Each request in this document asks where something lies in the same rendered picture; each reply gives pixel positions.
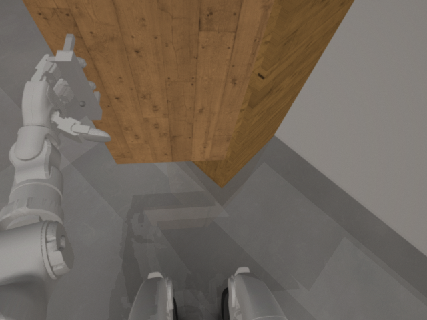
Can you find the left robot upper arm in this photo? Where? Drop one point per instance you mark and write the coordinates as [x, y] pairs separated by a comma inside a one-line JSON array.
[[32, 259]]

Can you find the robot right thigh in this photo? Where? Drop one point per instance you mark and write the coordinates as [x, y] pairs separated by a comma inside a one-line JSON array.
[[249, 293]]

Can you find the robot left thigh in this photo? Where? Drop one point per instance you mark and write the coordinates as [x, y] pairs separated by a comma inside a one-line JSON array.
[[153, 300]]

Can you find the robot left forearm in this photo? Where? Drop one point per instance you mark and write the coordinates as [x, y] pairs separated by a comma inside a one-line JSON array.
[[37, 190]]

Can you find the cupboard door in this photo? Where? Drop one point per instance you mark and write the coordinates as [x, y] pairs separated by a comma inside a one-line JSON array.
[[172, 74]]

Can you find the handle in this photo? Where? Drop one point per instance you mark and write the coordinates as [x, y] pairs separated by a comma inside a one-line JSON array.
[[70, 67]]

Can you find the robot thigh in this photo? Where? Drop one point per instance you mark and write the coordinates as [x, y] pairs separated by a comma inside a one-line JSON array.
[[249, 293], [153, 300]]

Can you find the robot left hand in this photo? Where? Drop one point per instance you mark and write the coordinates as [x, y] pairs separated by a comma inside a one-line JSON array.
[[40, 101]]

